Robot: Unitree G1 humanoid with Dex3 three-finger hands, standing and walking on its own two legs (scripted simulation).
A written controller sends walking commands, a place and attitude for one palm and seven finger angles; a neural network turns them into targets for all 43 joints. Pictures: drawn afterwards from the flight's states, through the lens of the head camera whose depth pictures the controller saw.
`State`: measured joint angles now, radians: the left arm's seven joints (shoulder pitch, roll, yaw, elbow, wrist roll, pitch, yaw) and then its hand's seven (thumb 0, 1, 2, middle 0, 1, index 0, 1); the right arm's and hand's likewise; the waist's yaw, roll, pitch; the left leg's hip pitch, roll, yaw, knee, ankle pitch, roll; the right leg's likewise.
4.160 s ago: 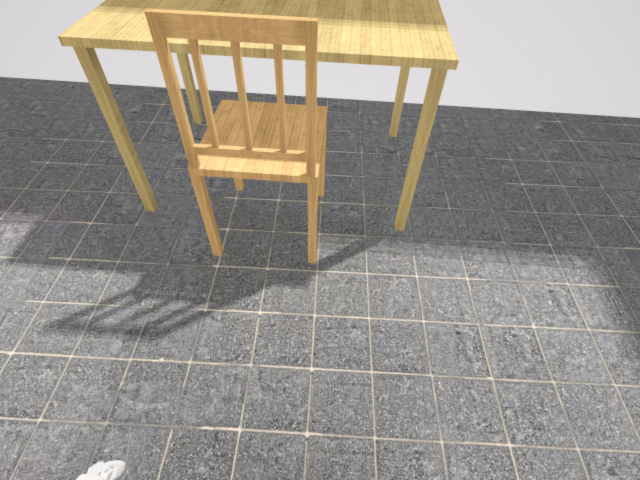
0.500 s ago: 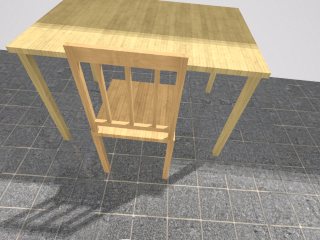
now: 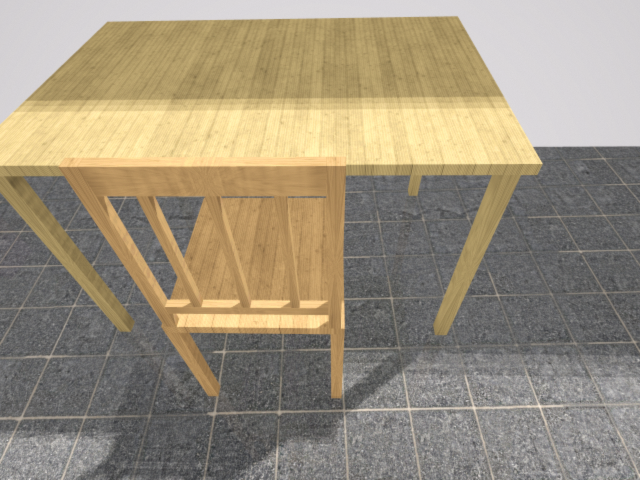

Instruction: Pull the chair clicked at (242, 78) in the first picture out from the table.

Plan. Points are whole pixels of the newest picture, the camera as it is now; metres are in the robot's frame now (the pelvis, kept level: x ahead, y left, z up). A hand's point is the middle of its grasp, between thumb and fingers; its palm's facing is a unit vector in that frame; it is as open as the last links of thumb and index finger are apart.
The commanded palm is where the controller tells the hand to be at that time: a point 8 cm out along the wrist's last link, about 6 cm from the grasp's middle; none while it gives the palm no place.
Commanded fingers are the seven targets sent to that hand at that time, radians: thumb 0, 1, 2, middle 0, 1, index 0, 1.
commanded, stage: come to a stop and stand still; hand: left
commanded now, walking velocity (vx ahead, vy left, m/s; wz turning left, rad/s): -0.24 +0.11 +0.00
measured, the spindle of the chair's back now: (232, 257) +0.50 +0.18 -0.07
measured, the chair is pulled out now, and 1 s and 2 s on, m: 0.00 0.00 0.00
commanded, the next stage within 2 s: look again from close up in 0.76 s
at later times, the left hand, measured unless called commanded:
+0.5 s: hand out of the picture +0.01 +0.20 -0.17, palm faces +0.03 -0.98 -0.22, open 7.4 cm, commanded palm none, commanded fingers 0.00 0.90 0.90 -0.20 -0.30 -0.20 -0.30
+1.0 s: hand out of the picture +0.03 +0.20 -0.16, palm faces +0.02 -0.97 -0.22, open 7.4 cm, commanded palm none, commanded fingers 0.00 0.90 0.90 -0.20 -0.30 -0.20 -0.30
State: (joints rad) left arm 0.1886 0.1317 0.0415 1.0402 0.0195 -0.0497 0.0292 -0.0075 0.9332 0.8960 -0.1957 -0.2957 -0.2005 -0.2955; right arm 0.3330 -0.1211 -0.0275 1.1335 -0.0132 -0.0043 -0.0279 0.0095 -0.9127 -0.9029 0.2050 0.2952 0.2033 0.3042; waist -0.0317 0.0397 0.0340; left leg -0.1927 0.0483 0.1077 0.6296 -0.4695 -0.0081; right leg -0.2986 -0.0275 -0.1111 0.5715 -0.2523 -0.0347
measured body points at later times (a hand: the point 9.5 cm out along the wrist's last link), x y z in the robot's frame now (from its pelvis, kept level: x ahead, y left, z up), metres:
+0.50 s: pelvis +0.01 +0.02 +0.01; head +0.02 +0.02 +0.46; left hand +0.01 +0.25 -0.15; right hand +0.06 -0.21 -0.14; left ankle +0.00 +0.12 -0.73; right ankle +0.02 -0.10 -0.73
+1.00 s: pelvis +0.01 +0.02 +0.01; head +0.02 +0.01 +0.46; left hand +0.03 +0.25 -0.14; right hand +0.00 -0.19 -0.16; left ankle +0.00 +0.12 -0.73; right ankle +0.02 -0.10 -0.73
